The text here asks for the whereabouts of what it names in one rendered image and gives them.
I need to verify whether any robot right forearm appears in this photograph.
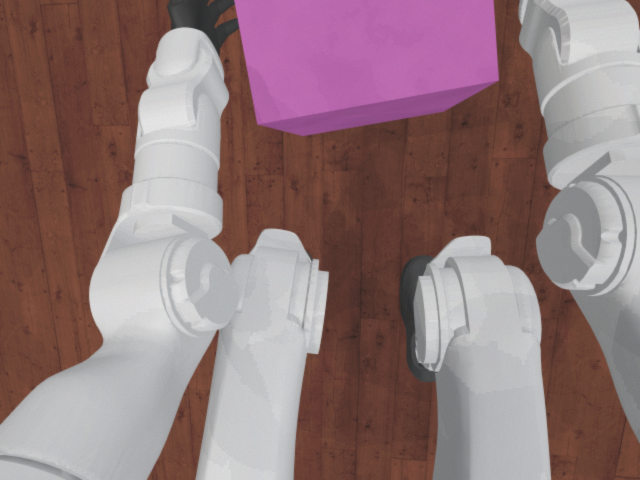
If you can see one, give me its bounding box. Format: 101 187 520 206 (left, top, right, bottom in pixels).
518 0 640 190

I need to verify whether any right robot shin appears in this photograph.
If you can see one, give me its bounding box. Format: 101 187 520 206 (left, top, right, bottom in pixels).
415 236 542 371

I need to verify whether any robot right upper arm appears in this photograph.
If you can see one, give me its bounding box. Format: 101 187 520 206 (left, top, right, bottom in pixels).
536 175 640 443

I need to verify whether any carton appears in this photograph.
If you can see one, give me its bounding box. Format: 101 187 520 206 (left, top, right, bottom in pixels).
234 0 499 136

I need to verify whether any left robot hand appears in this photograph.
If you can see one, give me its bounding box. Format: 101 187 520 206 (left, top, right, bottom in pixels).
167 0 239 57

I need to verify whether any robot right thigh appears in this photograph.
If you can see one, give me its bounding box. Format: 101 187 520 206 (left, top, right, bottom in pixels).
413 255 551 480

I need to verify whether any robot left forearm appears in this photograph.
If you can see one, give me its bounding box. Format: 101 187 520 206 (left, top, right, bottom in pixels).
89 27 229 301

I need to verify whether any robot left upper arm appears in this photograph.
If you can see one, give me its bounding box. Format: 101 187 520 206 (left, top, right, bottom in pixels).
0 233 239 480

